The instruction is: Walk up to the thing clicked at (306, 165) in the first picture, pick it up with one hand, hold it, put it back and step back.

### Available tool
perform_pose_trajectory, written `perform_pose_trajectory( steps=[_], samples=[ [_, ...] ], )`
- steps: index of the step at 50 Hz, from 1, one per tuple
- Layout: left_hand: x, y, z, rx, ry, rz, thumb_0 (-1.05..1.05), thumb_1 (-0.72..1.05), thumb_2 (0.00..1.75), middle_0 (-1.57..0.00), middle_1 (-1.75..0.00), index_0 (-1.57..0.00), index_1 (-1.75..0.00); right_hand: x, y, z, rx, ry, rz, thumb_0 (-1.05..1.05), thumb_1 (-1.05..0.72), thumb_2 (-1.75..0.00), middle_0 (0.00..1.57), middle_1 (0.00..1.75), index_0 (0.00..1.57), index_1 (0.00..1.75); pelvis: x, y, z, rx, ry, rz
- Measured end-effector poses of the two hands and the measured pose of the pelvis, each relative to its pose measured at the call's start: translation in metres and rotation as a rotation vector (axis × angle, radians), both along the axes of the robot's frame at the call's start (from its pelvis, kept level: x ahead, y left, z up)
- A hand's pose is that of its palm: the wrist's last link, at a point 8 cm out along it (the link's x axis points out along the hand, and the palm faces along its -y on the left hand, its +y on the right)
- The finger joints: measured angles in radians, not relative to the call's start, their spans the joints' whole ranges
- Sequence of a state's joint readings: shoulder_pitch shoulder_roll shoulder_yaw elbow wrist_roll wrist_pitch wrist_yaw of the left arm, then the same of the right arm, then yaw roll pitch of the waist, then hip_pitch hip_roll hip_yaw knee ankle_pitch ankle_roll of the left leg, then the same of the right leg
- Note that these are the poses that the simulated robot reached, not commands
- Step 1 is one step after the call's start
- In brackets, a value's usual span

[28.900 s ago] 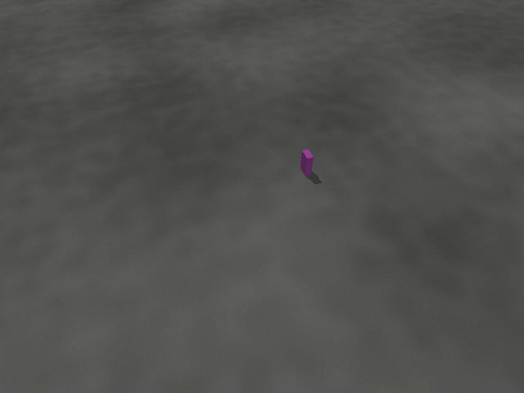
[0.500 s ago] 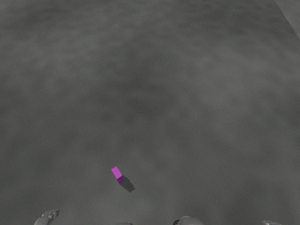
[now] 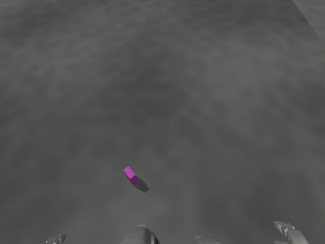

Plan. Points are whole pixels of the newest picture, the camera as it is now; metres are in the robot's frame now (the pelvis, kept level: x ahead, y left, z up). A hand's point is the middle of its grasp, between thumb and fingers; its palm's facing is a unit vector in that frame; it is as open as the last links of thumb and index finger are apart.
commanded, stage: step back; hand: left
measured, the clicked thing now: (130, 176) +0.51 +0.21 -0.69
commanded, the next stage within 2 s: none
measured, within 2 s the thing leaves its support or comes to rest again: neither
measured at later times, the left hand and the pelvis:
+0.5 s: hand out of the picture -0.02 +0.28 -0.14, palm faces +0.01 -0.93 -0.37, open 7.4 cm; pelvis -0.13 +0.01 +0.01, yaw +0 degrees
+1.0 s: hand out of the picture -0.17 +0.25 -0.14, palm faces +0.05 -0.92 -0.40, open 7.4 cm; pelvis -0.30 -0.03 +0.00, yaw +4 degrees
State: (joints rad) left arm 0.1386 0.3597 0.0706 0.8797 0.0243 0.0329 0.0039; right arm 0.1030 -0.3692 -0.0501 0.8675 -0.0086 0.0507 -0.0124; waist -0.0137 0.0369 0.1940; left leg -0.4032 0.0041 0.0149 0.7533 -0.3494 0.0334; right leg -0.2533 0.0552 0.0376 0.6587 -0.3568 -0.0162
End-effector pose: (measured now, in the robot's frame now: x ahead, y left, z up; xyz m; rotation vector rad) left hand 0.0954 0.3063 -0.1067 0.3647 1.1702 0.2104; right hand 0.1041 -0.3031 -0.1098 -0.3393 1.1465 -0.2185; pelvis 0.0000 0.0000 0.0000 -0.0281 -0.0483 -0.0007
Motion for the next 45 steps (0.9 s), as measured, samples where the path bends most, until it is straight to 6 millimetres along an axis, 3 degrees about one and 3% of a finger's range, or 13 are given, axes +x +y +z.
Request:
perform_pose_trajectory(
  steps=[4,8,14,22,28,33,39,45],
  samples=[
    [-0.026,-0.001,0.011,0.000,-0.015,0.024,0.01,0.91,0.90,-0.21,-0.30,-0.20,-0.30,-0.018,-0.002,0.005,0.002,0.015,0.009,0.00,-0.90,-0.90,0.20,0.30,0.21,0.30,-0.017,0.000,0.007,0.034,0.002,0.003],
    [-0.038,0.005,0.016,0.009,-0.050,0.029,0.01,0.90,0.90,-0.21,-0.30,-0.20,-0.30,-0.042,-0.002,0.010,-0.020,0.039,0.031,0.00,-0.91,-0.90,0.20,0.30,0.21,0.30,-0.036,0.005,0.010,0.038,0.019,0.019],
    [-0.053,0.023,0.002,-0.009,-0.119,0.028,0.01,0.90,0.90,-0.21,-0.30,-0.20,-0.30,-0.083,0.006,0.011,-0.074,0.075,0.063,0.00,-0.91,-0.90,0.20,0.30,0.21,0.30,-0.072,0.017,-0.001,0.050,0.006,0.052],
    [-0.105,0.022,0.003,-0.029,-0.057,0.044,0.01,0.91,0.90,-0.20,-0.30,-0.20,-0.30,-0.124,0.014,0.032,-0.069,0.038,0.056,0.00,-0.90,-0.90,0.20,0.30,0.21,0.30,-0.112,0.014,0.013,0.009,0.009,0.023],
    [-0.150,0.012,0.000,-0.010,-0.006,0.014,0.01,0.91,0.90,-0.20,-0.30,-0.20,-0.30,-0.145,0.001,0.030,-0.066,-0.047,0.050,0.00,-0.90,-0.90,0.20,0.30,0.21,0.30,-0.150,0.002,0.008,0.010,0.007,-0.018],
    [-0.188,-0.007,-0.001,0.016,-0.005,-0.005,0.01,0.91,0.90,-0.20,-0.30,-0.20,-0.30,-0.172,-0.027,0.012,-0.052,-0.081,0.043,0.00,-0.90,-0.90,0.20,0.30,0.21,0.30,-0.187,-0.018,-0.006,0.008,0.003,-0.039],
    [-0.239,-0.027,0.015,0.016,-0.004,0.016,0.01,0.90,0.90,-0.21,-0.30,-0.20,-0.30,-0.221,-0.043,0.007,-0.034,-0.028,0.006,0.00,-0.91,-0.90,0.20,0.30,0.21,0.30,-0.222,-0.027,0.004,0.045,0.002,-0.015],
    [-0.257,-0.026,0.021,0.033,-0.082,0.019,0.01,0.90,0.90,-0.21,-0.30,-0.20,-0.30,-0.280,-0.042,0.003,-0.038,0.069,0.038,0.00,-0.91,-0.90,0.20,0.30,0.21,0.30,-0.258,-0.029,0.005,0.045,0.014,0.036]
  ],
)
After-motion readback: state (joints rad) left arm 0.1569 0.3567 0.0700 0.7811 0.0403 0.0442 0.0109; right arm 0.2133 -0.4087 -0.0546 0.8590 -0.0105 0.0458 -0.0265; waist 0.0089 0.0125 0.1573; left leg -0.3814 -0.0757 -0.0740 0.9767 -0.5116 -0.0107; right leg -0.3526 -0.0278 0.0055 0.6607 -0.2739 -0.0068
